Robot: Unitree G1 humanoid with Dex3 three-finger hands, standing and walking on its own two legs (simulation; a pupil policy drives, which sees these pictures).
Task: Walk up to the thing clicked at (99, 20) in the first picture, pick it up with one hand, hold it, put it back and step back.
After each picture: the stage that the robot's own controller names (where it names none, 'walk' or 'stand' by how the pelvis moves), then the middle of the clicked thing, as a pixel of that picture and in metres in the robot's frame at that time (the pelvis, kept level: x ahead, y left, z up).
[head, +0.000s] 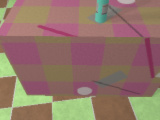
stand; (102, 1) +0.89 -0.10 +0.04
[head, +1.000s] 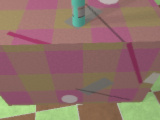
rise first; (78, 2) +0.79 +0.06 +0.07
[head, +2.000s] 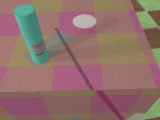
stand; (33, 37) +0.52 +0.23 +0.06
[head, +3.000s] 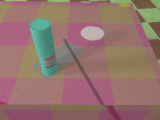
stand; (45, 50) +0.48 +0.17 +0.04
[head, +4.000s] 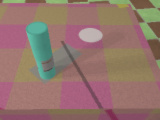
stand; (43, 54) +0.47 +0.17 +0.04
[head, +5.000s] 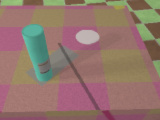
stand; (39, 56) +0.46 +0.19 +0.04
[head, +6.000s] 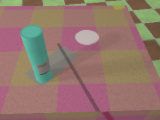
stand; (38, 57) +0.45 +0.19 +0.04
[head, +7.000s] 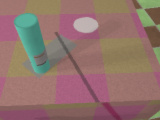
rise first; (35, 47) +0.46 +0.20 +0.04
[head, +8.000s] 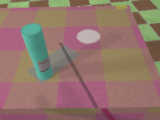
rise first; (39, 54) +0.47 +0.22 +0.04
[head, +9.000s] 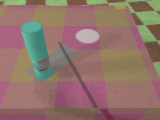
go down; (38, 53) +0.47 +0.20 +0.05
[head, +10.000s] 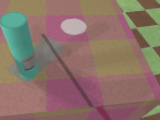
go down; (22, 50) +0.44 +0.20 +0.07
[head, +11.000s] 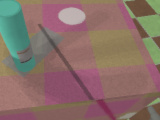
close in; (18, 41) +0.45 +0.19 +0.08
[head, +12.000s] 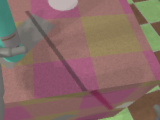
close; (2, 27) +0.47 +0.21 +0.11
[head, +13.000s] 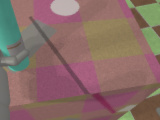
lift; (8, 36) +0.45 +0.20 +0.11
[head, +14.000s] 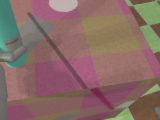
lift; (5, 31) +0.46 +0.21 +0.11
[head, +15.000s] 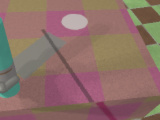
lift; out of the picture +0.36 +0.25 +0.11
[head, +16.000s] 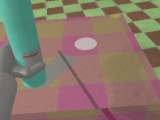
hold; (25, 45) +0.33 +0.16 +0.25
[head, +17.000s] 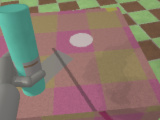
hold; (25, 55) +0.34 +0.17 +0.19
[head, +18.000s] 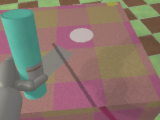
crouch; (28, 59) +0.34 +0.16 +0.17
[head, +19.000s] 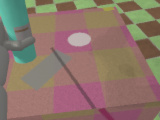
crouch; (16, 21) +0.43 +0.19 +0.24
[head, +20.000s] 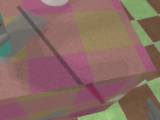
lower; out of the picture +0.50 +0.23 +0.11
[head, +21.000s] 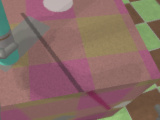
lower; out of the picture +0.47 +0.22 +0.11
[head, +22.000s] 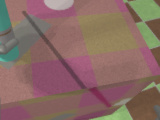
lower; out of the picture +0.49 +0.22 +0.11
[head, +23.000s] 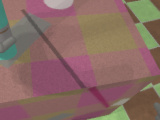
lower; out of the picture +0.49 +0.22 +0.11
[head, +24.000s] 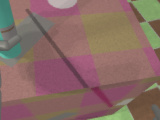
loosen; (0, 20) +0.50 +0.21 +0.12
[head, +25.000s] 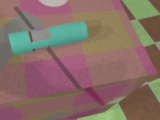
withdraw; (50, 37) +0.50 +0.06 +0.02
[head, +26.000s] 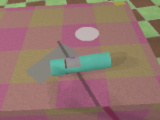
sink last; (80, 64) +0.48 +0.05 -0.02
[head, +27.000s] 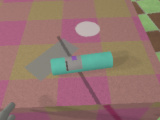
stand; (81, 63) +0.47 +0.04 -0.04
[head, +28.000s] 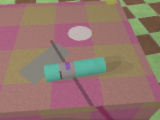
stand; (75, 69) +0.46 +0.05 -0.05
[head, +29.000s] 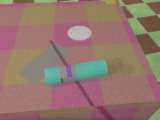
stand; (76, 72) +0.44 +0.05 -0.05
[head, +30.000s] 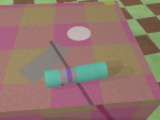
stand; (76, 74) +0.43 +0.04 -0.05
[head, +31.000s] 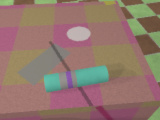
stand; (76, 78) +0.41 +0.04 -0.05
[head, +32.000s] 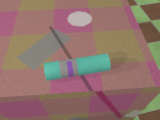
walk; (77, 66) +0.43 +0.04 -0.04
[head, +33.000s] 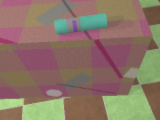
walk; (80, 24) +0.69 +0.05 -0.04
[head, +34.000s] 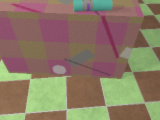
stand; (92, 5) +1.00 -0.05 -0.03
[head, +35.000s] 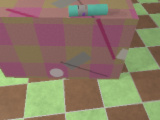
stand; (87, 10) +0.96 -0.02 -0.05
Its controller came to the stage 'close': yes
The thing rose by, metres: 0.21
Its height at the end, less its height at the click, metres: -0.09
